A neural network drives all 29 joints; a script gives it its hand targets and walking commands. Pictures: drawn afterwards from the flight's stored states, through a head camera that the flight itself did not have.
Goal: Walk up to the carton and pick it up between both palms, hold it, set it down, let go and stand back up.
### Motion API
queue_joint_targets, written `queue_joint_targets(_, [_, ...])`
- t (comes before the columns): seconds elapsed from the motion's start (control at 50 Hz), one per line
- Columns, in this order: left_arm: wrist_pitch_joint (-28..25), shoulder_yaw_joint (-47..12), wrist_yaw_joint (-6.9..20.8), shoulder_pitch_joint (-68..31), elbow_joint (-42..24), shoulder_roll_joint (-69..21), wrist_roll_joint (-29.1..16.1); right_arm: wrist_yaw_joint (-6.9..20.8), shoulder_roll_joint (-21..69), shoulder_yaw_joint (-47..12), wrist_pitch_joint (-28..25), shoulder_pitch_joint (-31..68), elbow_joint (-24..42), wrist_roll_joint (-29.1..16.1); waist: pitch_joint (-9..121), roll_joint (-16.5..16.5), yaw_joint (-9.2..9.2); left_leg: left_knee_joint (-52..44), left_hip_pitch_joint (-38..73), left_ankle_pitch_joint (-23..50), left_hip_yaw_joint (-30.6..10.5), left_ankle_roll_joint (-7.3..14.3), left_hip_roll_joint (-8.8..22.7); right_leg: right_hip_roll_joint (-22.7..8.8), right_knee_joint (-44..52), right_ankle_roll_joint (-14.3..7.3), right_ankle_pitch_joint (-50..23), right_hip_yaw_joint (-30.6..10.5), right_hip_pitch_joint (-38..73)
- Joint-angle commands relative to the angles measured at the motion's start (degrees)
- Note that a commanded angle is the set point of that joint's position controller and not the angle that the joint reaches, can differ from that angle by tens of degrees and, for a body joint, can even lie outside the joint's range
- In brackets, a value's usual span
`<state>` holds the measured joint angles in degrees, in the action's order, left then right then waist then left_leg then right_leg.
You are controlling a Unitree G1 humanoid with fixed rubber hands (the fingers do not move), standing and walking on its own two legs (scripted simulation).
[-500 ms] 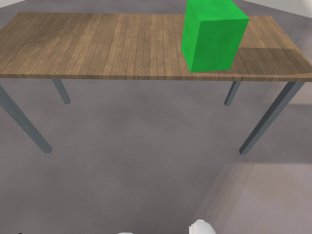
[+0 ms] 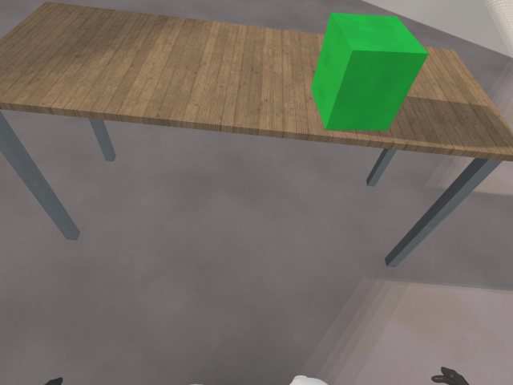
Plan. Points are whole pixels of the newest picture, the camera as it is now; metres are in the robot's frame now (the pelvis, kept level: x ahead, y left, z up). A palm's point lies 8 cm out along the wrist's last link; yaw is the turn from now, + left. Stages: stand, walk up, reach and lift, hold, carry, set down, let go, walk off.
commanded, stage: walk up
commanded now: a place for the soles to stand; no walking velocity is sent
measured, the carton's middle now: (360, 74) +0.80 -0.24 +0.07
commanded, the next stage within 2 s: none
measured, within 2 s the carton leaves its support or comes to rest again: neither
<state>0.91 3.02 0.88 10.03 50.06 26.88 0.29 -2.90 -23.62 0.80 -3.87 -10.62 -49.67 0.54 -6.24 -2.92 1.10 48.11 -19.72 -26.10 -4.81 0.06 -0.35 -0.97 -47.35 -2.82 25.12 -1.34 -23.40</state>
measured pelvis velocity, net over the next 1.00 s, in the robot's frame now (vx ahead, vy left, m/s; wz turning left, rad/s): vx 0.01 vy -0.03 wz -0.03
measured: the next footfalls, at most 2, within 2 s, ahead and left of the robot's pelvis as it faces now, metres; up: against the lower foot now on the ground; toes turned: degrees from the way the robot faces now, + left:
right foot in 1.50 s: +0.28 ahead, -0.26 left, +0.00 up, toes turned -10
left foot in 1.84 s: +0.42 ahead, -0.09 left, +0.00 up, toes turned +3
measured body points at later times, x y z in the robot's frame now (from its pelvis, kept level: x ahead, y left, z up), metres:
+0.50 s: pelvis -0.02 -0.03 +0.01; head +0.01 -0.02 +0.46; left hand +0.10 +0.28 -0.11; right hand +0.04 -0.38 -0.09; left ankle +0.00 +0.11 -0.71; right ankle +0.03 -0.16 -0.70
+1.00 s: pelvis +0.01 -0.03 +0.02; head +0.02 -0.01 +0.47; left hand +0.10 +0.29 -0.10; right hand +0.08 -0.38 -0.07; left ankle +0.02 +0.07 -0.69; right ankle +0.02 -0.16 -0.70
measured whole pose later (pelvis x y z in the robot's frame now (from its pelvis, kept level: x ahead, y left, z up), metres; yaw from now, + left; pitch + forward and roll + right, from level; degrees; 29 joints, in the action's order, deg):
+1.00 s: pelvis +0.01 -0.03 +0.02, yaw -2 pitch -2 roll -1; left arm -0.3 4.0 4.6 13.1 49.9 25.2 2.3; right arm 0.0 -25.8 3.1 -4.4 -13.2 -53.7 0.9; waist -3.6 -1.5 1.0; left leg 46.0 -19.9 -32.9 0.4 3.2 1.0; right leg 1.5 -36.2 -2.4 18.3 -1.1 -16.2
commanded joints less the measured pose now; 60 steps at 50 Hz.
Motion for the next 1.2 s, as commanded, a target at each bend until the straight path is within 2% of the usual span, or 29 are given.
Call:
queue_joint_targets(0.0, [-1.41, 3.19, -0.09, 2.83, -2.16, 10.4, 0.92, -0.45, -13.71, 3.91, 0.26, 2.04, 3.56, -0.44, 8.1, 6.68, 0.9, -4.3, -3.13, 27.35, -4.24, 4.79, 5.95, -4.99, 12.75, -3.76, -23.85, -7.69, 10.34])
queue_joint_targets(0.02, [-1.71, 3.51, -0.09, 1.83, -1.79, 13.35, 0.9, -0.29, -11.83, 3.36, 0.46, 1.19, 3.88, -0.97, 7.93, -0.22, -0.32, 0.73, -4.7, 17.48, 0.08, 2.19, 1.12, -9.31, 16.74, -6.59, -23.51, -16.35, 11.27])
queue_joint_targets(0.06, [-1.43, 2.75, 0.31, -1.19, -3.05, 11.67, 0.65, -0.51, -11.59, 3.48, 0.51, -2.18, 1.0, -1.01, 9.01, -4.04, -2.04, 0.46, 2.98, -0.42, 3.35, 2.18, -0.44, -14.4, 17.29, -11.54, -19.32, -18.06, 3.24])
queue_joint_targets(0.1, [-0.44, 1.66, 0.58, -4.65, -3.28, 9.62, 0.88, -0.02, -11.86, 3.68, -0.02, -5.5, -1.09, -0.47, 5.14, -2.44, -4.55, -13.95, 7.04, -1.34, 0.45, 3.19, 1.55, -7.86, 13.18, -5.56, -13.9, -9.86, -2.51])
queue_joint_targets(0.14, [0.13, 2.2, 0.3, -4.02, -3.25, 9.36, 0.51, -0.02, -17.86, 5.41, -0.22, -2.34, -0.63, 0.71, 3.18, 9.1, -3.03, -23.34, 1.82, -1.26, -21.23, 10.12, 14.29, 0.84, -0.78, 0.51, -3.03, -1.89, -5.75])
queue_joint_targets(0.16, [0.09, 2.38, 0.16, -2.61, -2.26, 10.45, 0.53, 0.06, -19.59, 5.65, -0.31, 0.83, 0.47, 0.71, 2.25, 8.76, -1.61, -23.5, -0.19, 2.56, -24.1, 12.85, 17.92, 0.6, -1.87, 0.56, 2.93, -3.33, -3.8])
queue_joint_targets(0.2, [-0.36, 2.76, 0.56, 1.4, -0.97, 9.69, 0.04, 0.18, -17.42, 5.15, -0.41, 3.91, 0.98, 0.39, 4.33, 7.12, 1.44, -18.86, -1.18, 13.68, -15.76, 11.96, 15.54, -1.04, 2.99, -0.26, -0.33, -2.15, 1.85])
queue_joint_targets(0.24, [-1.54, 3.27, 0.81, 1.93, -0.54, 10.33, 1.03, 0.04, -13.9, 4.12, 0.16, 3.97, 0.89, -0.22, 5.51, 0.84, 1.34, -7.16, -5.02, 16.03, -2.66, 4.08, 5.15, -5.49, 16.34, -3.9, -16.21, -11.72, 8.26])
queue_joint_targets(0.3, [-1.59, 3.03, 0.87, -1.66, -1.67, 12.74, 0.76, 0.13, -12.18, 3.78, 0.74, -1.27, -1.01, -0.74, 4.76, -4.29, -1.2, 0.6, -1.79, -8.61, 3.65, 1.79, -0.48, -16.11, 25.43, -12.05, -6.54, -27.23, 2.63])
queue_joint_targets(0.36, [-0.4, 1.49, 0.69, -6.14, -2.8, 8.35, 0.4, 0.51, -11.41, 3.89, -0.27, -5.9, -3.95, -0.18, 4.52, -2.28, -4.6, -16.63, 5.96, 2.47, 0.77, 3.09, 2.1, -6.4, 17.33, -3.67, -9.7, -11.03, -0.77])
queue_joint_targets(0.4, [0.1, 2.0, 0.94, -5.3, -2.4, 8.27, 0.53, 0.33, -16.44, 4.98, -0.15, -3.76, -3.32, 0.5, 4.62, 3.97, -3.11, -22.51, 4.21, 0.61, -14.61, 7.83, 10.21, 0.24, 6.21, 0.37, -6.43, -5.46, -1.33])
queue_joint_targets(0.46, [0.03, 2.75, 1.06, 0.14, -0.76, 8.77, 0.72, 0.4, -16.91, 4.83, -0.18, 2.74, -1.2, 0.41, 4.69, 7.18, 1.34, -21.34, -2.05, 6.18, -14.14, 10.87, 15.2, 0.95, 4.74, -0.18, 0.57, -2.32, 4.63])
queue_joint_targets(0.52, [-1.12, 3.35, 1.24, 0.8, -0.68, 11.46, 1.04, 0.36, -12.01, 3.45, 0.52, 2.63, -1.28, -0.28, 2.89, -3.3, 0.69, -5.4, -6.7, 5.27, 3.66, 1.84, 0.71, -8.71, 23.92, -5.8, -8.52, -20.48, 8.08])
queue_joint_targets(0.56, [-1.32, 3.46, 1.35, -0.54, -1.45, 12.6, 0.51, 0.25, -12.67, 3.45, 1.15, -2.03, -2.51, -0.28, 3.99, -3.2, -0.54, 0.84, -3.34, -8.36, 3.24, 1.59, 0.06, -15.7, 28.91, -11.18, -2.2, -28.8, 4.81])
queue_joint_targets(0.64, [0.11, 1.85, 1.06, -5.6, -2.88, 8.22, 0.33, 0.59, -11.4, 3.64, 0.25, -7.78, -5.95, 0.04, 6.33, -5.67, -4.09, -15.01, 9.18, 7.99, 5.52, 2.81, -0.06, -6.8, 21.28, -4.51, -8.79, -12.33, 0.69])
queue_joint_targets(0.72, [0.76, 2.23, 0.86, -2.23, -0.98, 8.16, -0.12, 0.35, -18.37, 5.19, -0.47, 0.28, -2.16, 0.81, 3.86, 8.88, -1.11, -28.0, 3.88, 2.88, -21.23, 13.37, 20.17, 1.94, -1.2, 1.23, 4.02, -4.35, -1.74])
queue_joint_targets(0.76, [0.4, 2.61, 1.09, -0.42, -0.97, 7.31, 0.03, 0.3, -16.93, 4.76, -0.63, 2.24, -1.3, 0.49, 2.64, 9.34, 0.86, -23.76, 3.03, 16.85, -15.16, 13.36, 18.92, 0.42, 1.91, -0.02, 3.34, -3.06, 0.23])
queue_joint_targets(0.8, [-0.6, 2.45, 1.09, 2.61, 0.2, 6.86, 0.08, 0.35, -15.08, 4.09, -0.25, 3.38, -0.92, 0.09, 5.25, 8.99, 2.43, -15.46, 1.54, 27.23, -4.88, 7.9, 12.48, -1.27, 15.94, -0.98, -13.26, -3.16, 8.6])
queue_joint_targets(0.82, [-1.1, 3.18, 0.94, 1.19, 0.5, 9.18, 0.73, 0.49, -12.97, 3.66, -0.01, 2.81, -0.63, -0.12, 5.68, 6.26, 0.78, -9.45, -0.28, 26.38, -0.28, 4.02, 6.79, -4.5, 18.18, -3.24, -22.72, -11.03, 10.54])
queue_joint_targets(0.86, [-2.15, 5.94, 3.18, 7.33, -0.84, 16.84, 2.05, 1.91, -14.06, 4.79, -0.83, 0.89, 0.41, 0.4, 7.65, -4.45, 2.89, 2.84, -15.17, -13.64, 6.84, 3.57, -0.98, -13.42, 31.99, -11.58, 27.53, -32.83, 20.29])
queue_joint_targets(0.88, [-2.36, 6.38, 3.4, 6.14, -1.87, 17.4, 2.34, 2.22, -15.47, 5.42, -1.04, 1.37, 0.79, 0.95, 4.03, -6.92, 3.75, 6.01, -18.29, -15.53, 4.25, 3.64, 0.46, -18.16, 35.65, -15.8, 31.75, -40.63, 17.86])
queue_joint_targets(0.9, [-2.25, 6.4, 3.41, 3.9, -3.17, 17.35, 2.46, 2.62, -15.94, 5.55, -1.58, 0.54, 0.86, 0.45, 0.67, -7.28, 2.64, 1.93, -17.86, -14.41, 3.28, 4.02, 2.95, -17.7, 35.04, -16.34, 26.74, -37.63, 16.29])
queue_joint_targets(0.96, [-1.68, 4.63, 3.44, 2.78, -4.66, 12.45, 1.74, 2.92, -13.36, 6.26, -3.1, -4.27, -1.05, 0.25, 2.01, -4.65, -0.07, -11.36, -2.28, 0.97, 5.39, 3.38, 2.44, -12.77, 29.3, -11.45, 7.77, -22.37, 8.13])
queue_joint_targets(1.0, [-1.12, 3.64, 3.65, -4.23, -7.32, 9.14, 1.33, 2.22, -12.66, 7.33, -3.54, -16.99, -4.35, 0.17, 5.06, -2.3, -8.31, -22.72, 23.49, 10.2, 4.98, 2.7, 1.51, -4.13, 15.22, -5.25, 6.66, -9.62, -9.28])
queue_joint_targets(1.02, [-1.12, 2.61, 3.62, -5.02, -8.87, 3.94, 0.8, 1.32, -17.82, 9.1, -3.81, -21.82, -4.3, 1.51, 4.94, 13.53, -11.38, -33.62, 30.38, -3.96, -15.99, 2.73, 11.8, 5.95, -3.46, -1.65, 7.66, -6.14, -21.53])
queue_joint_targets(1.04, [-0.88, 2.59, 2.93, -4.57, -9.84, 5.4, 0.77, 0.67, -21.63, 9.73, -3.86, -16.52, -1.33, 1.69, 1.12, 10.22, -8.67, -39.06, 26.88, -17.08, -34.65, 7.56, 24.55, 5.7, -13.7, 0.32, 2.32, -9.29, -28.43])
queue_joint_targets(1.06, [-1.04, 2.8, 2.59, -2.54, -8.62, 9.39, 0.88, 0.58, -22.19, 9.45, -3.87, -12.89, 0.42, 0.6, 0.03, 5.99, -6.22, -39.96, 22.39, -17.96, -34.55, 10.51, 28.17, 2.24, -15.08, 0.2, 1.34, -12.61, -26.44])
queue_joint_targets(1.1, [-1.38, 3.64, 3.1, 4.58, -4.97, 11.87, 0.53, 0.85, -17.21, 8.0, -4.25, -5.36, 1.84, 0.37, -3.6, 0.63, -1.0, -36.39, 16.98, -8.66, -19.74, 7.98, 22.08, -0.34, -14.48, 0.7, -5.21, -12.4, -21.16])
queue_joint_targets(1.18, [-1.3, 3.92, 4.29, 5.53, -4.01, 9.98, 0.26, 1.29, -16.18, 6.83, -4.38, -6.44, 1.98, 0.44, -5.48, 9.68, -1.45, -36.13, 10.21, 8.29, -5.24, 5.13, 15.08, -0.56, -8.88, 2.79, -13.62, -8.98, -14.29])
